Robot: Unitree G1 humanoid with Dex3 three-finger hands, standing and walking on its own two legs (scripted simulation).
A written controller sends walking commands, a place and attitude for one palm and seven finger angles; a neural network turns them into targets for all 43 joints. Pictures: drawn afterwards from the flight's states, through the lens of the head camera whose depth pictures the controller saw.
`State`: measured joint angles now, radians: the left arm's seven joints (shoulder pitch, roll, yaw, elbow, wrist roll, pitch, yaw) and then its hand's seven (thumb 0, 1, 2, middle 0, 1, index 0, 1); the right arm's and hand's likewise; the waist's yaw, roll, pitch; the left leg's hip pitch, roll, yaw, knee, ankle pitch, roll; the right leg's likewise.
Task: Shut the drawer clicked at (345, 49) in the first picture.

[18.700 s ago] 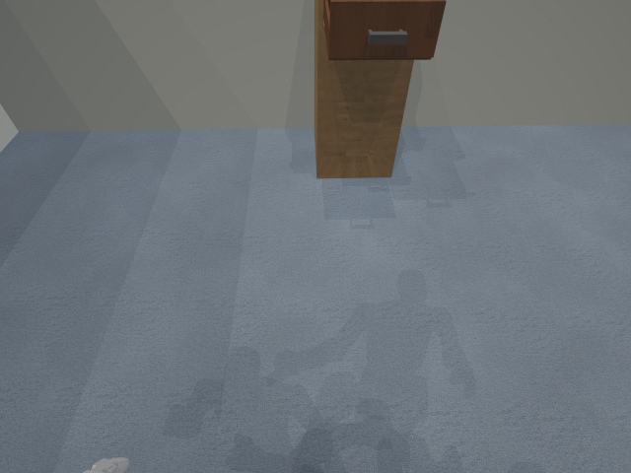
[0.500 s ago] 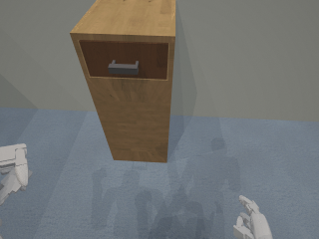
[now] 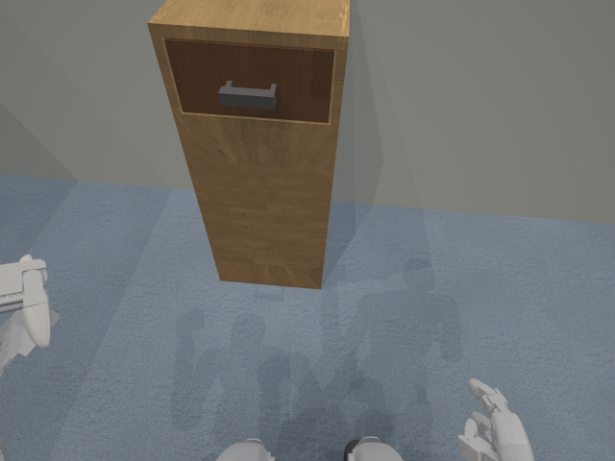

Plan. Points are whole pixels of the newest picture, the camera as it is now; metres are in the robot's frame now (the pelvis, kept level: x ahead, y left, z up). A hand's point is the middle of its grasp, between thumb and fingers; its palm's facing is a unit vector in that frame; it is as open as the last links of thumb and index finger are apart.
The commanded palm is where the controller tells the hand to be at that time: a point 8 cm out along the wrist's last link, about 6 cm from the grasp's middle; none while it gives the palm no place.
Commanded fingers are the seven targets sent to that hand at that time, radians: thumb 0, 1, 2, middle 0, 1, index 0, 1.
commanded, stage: step back with the hand held close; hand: left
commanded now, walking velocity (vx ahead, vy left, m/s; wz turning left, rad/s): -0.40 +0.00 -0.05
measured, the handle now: (249, 92) +0.77 +0.16 +0.06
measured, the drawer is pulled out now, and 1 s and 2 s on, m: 0.00 0.00 0.00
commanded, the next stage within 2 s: stop stepping back and stand still in 0.30 s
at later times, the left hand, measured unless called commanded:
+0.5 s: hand out of the picture +0.12 +0.23 +0.19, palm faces +0.24 -0.83 -0.51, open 3.2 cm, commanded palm +0.05 +0.28 +0.20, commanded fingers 0.00 0.90 0.90 -1.40 -1.60 -1.40 -1.60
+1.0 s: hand out of the picture +0.01 +0.23 +0.20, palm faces +0.35 -0.81 -0.47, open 3.2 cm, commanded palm -0.04 +0.27 +0.20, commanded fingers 0.00 0.90 0.90 -1.40 -1.60 -1.40 -1.60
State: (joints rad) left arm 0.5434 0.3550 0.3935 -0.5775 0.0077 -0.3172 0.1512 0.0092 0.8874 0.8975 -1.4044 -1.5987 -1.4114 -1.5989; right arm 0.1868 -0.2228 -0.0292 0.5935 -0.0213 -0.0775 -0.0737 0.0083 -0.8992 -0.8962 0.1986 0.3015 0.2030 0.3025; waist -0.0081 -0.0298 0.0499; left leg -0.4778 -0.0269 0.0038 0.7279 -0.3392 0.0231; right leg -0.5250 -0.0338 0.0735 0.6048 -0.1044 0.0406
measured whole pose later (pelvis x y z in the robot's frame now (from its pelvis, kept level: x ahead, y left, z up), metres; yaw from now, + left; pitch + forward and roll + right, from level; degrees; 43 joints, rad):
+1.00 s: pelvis -0.19 +0.00 +0.01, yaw -4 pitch -2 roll +0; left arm 0.62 0.41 0.39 -0.53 0.01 -0.21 0.16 0.01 0.89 0.90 -1.40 -1.60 -1.41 -1.60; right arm 0.33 -0.19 0.01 0.63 -0.02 -0.13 -0.08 0.01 -0.90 -0.90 0.20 0.30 0.20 0.30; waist -0.05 -0.02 -0.07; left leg -0.32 0.02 0.01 0.64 -0.35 0.01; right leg -0.32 0.02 -0.07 0.62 -0.40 -0.03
